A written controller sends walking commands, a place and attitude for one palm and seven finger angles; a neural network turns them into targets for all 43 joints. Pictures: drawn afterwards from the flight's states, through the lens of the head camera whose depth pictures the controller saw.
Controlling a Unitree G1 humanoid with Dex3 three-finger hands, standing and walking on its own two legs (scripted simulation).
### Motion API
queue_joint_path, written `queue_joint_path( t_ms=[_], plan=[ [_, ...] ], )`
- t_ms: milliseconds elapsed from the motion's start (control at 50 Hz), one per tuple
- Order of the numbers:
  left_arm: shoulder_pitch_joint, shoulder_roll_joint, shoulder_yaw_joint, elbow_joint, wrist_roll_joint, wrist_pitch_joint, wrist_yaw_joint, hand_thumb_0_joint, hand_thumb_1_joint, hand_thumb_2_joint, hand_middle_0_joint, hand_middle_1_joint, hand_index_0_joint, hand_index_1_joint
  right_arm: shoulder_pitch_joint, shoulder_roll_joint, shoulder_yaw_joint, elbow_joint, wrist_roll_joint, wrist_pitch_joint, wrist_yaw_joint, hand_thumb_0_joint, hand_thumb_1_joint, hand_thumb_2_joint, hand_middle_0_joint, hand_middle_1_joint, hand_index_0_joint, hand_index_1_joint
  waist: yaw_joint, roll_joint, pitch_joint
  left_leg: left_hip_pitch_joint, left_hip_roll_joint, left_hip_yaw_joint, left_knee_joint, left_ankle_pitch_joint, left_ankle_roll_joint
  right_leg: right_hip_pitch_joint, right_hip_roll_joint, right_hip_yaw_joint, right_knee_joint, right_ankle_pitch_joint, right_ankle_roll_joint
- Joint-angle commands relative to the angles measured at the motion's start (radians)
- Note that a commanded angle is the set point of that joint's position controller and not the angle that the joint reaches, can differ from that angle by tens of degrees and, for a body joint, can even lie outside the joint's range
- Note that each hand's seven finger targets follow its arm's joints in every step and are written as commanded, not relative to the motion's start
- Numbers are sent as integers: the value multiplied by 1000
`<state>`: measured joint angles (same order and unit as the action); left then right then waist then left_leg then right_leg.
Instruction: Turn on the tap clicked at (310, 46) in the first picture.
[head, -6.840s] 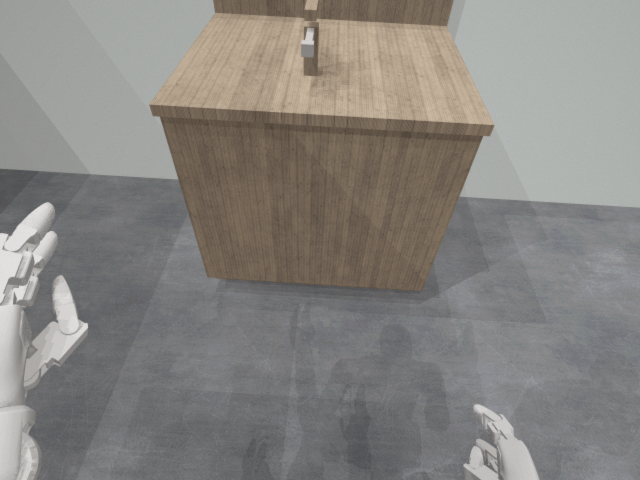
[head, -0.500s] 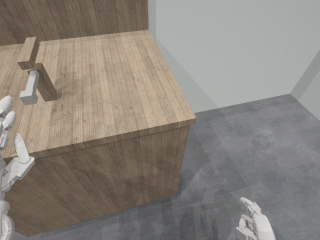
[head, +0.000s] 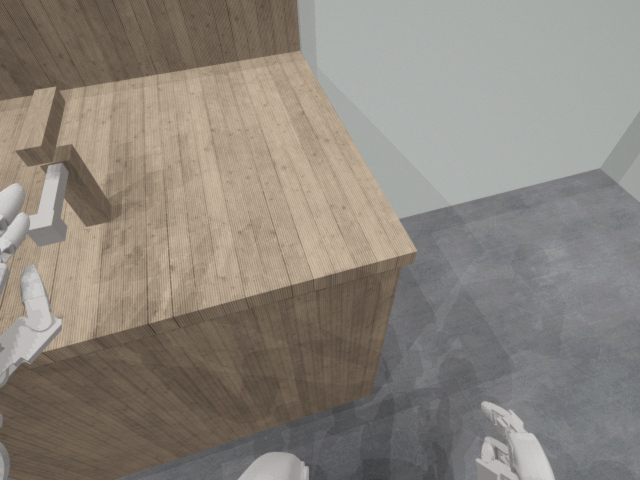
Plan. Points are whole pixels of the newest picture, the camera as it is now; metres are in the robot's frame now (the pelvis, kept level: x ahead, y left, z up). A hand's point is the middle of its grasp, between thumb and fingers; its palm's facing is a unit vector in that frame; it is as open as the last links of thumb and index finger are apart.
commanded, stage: come to a stop and stand still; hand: left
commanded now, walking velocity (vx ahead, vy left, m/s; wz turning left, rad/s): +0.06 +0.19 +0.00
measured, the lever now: (46, 228) +0.35 +0.34 +0.14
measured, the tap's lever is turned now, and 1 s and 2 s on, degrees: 0 0 0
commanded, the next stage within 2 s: look again from close up in 0.98 s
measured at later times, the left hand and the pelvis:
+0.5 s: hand (1, 268) +0.26 +0.31 +0.19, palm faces +0.35 -0.85 -0.40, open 7.4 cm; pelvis +0.04 +0.07 +0.02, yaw -2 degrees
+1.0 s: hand out of the picture +0.25 +0.33 +0.18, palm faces +0.39 -0.84 -0.38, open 7.4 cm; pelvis +0.03 +0.09 +0.02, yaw -1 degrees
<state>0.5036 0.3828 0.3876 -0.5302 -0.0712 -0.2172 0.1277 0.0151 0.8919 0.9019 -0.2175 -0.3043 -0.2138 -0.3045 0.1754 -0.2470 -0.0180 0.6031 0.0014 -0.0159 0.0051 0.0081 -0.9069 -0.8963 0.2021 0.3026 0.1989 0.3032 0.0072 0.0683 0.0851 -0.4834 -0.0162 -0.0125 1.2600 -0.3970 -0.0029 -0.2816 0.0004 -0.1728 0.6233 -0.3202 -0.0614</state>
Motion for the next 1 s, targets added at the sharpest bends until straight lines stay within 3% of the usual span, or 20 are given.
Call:
queue_joint_path(
  t_ms=[0,60,100,120,140,180,200,220,240,300,340,380,440,560,660,740,780,840,880,980],
  plan=[
    [-136,172,114,-160,18,-68,26,0,900,900,-200,-300,-200,-300,-96,-75,-24,-149,8,-54,-21,0,-900,-900,200,300,200,300,-19,-124,-112,-33,112,-44,-159,97,-11,42,-299,277,-282,397,-76],
    [-127,169,101,-157,14,-42,35,0,900,900,-200,-300,-200,-300,-118,-49,-22,-155,9,-80,-46,0,-900,-900,200,300,200,300,10,-216,-112,165,61,99,-458,148,0,17,-248,187,-260,328,-35],
    [-110,151,91,-172,13,-21,36,0,900,900,-200,-300,-200,-300,-134,-35,-22,-168,6,-98,-58,0,-900,-900,200,300,200,300,21,-234,-108,276,25,143,-618,212,-1,18,-207,162,-241,268,-14],
    [-103,153,98,-182,13,-14,36,0,900,900,-200,-300,-200,-300,-126,-37,-24,-167,4,-103,-65,0,-900,-900,200,300,200,300,17,-207,-119,313,17,134,-691,238,-7,30,-174,141,-205,226,5],
    [-87,161,108,-185,8,-3,37,0,900,900,-200,-300,-200,-300,-120,-44,-30,-169,10,-107,-75,0,-900,-900,200,300,200,300,11,-154,-130,358,42,76,-765,300,-5,24,-133,128,-122,187,31],
    [-124,145,102,-229,2,-2,35,0,900,900,-200,-300,-200,-300,-117,-67,-33,-190,19,-111,-85,0,-900,-900,200,300,200,300,16,-18,-168,353,152,-76,-856,425,27,25,-8,88,-31,43,81],
    [-146,143,100,-204,0,3,31,0,900,900,-200,-300,-200,-300,-107,-76,-35,-188,26,-117,-85,0,-900,-900,200,300,200,300,14,-38,-147,302,156,-97,-880,427,21,37,27,93,-28,-8,85],
    [-125,150,120,-182,-1,20,27,0,900,900,-200,-300,-200,-300,-117,-63,-30,-187,25,-119,-83,0,-900,-900,200,300,200,300,3,100,-125,239,169,-114,-927,394,35,49,39,91,1,10,96],
    [-142,176,140,-232,-1,22,22,0,900,900,-200,-300,-200,-300,-134,-56,-26,-188,14,-124,-79,0,-900,-900,200,300,200,300,7,189,-125,230,197,-155,-976,379,47,50,35,107,35,-59,94],
    [-99,141,105,-306,4,17,18,0,900,900,-200,-300,-200,-300,-105,-50,-23,-189,3,-154,-52,0,-900,-900,200,300,200,300,12,214,-186,301,216,-132,-939,392,47,72,37,137,-109,-11,74],
    [-15,157,121,-314,3,27,17,0,900,900,-200,-300,-200,-300,-112,-48,-22,-196,10,-162,-43,0,-900,-900,200,300,200,300,20,129,-262,321,175,-55,-865,452,24,150,46,147,-224,161,75],
    [-10,135,100,-322,0,38,16,0,900,900,-200,-300,-200,-300,-90,-49,-25,-187,13,-149,-45,0,-900,-900,200,300,200,300,15,26,-290,307,114,14,-808,486,-12,204,31,171,-258,357,73],
    [-33,146,101,-294,-2,61,23,0,900,900,-200,-300,-200,-300,-106,-48,-18,-170,11,-132,-64,0,-900,-900,200,300,200,300,10,36,-306,362,86,53,-804,547,-24,191,16,173,-268,477,78],
    [-117,124,61,-184,-5,90,27,0,900,900,-200,-300,-200,-300,-121,-49,-12,-168,16,-98,-89,0,-900,-900,200,300,200,300,8,-32,-222,367,64,56,-865,417,-22,161,23,159,-338,370,87],
    [-157,110,32,-175,1,88,30,0,900,900,-200,-300,-200,-300,-142,-56,-14,-183,20,-90,-88,0,-900,-900,200,300,200,300,8,-16,-155,315,44,41,-927,198,-24,152,19,166,-381,216,76],
    [-158,143,59,-212,6,74,36,0,900,900,-200,-300,-200,-300,-151,-64,-20,-193,23,-88,-84,0,-900,-900,200,300,200,300,10,24,-143,290,45,18,-960,124,-20,164,22,165,-378,156,71],
    [-132,119,46,-209,6,65,36,0,900,900,-200,-300,-200,-300,-141,-65,-22,-201,25,-92,-81,0,-900,-900,200,300,200,300,13,40,-126,274,56,-1,-978,76,-16,166,24,167,-368,134,69],
    [-113,136,68,-221,7,55,37,0,900,900,-200,-300,-200,-300,-142,-69,-24,-199,25,-96,-77,0,-900,-900,200,300,200,300,13,72,-143,263,67,-25,-996,55,-11,190,30,161,-340,141,69],
    [-90,113,56,-209,7,51,35,0,900,900,-200,-300,-200,-300,-133,-70,-25,-202,25,-101,-75,0,-900,-900,200,300,200,300,17,68,-134,241,74,-35,-999,31,-5,199,29,162,-332,143,69],
    [-86,108,52,-193,8,48,31,0,900,900,-200,-300,-200,-300,-124,-70,-30,-187,26,-105,-69,0,-900,-900,200,300,200,300,14,-3,-160,280,65,-3,-936,118,-5,186,14,166,-341,182,69]
  ],
)
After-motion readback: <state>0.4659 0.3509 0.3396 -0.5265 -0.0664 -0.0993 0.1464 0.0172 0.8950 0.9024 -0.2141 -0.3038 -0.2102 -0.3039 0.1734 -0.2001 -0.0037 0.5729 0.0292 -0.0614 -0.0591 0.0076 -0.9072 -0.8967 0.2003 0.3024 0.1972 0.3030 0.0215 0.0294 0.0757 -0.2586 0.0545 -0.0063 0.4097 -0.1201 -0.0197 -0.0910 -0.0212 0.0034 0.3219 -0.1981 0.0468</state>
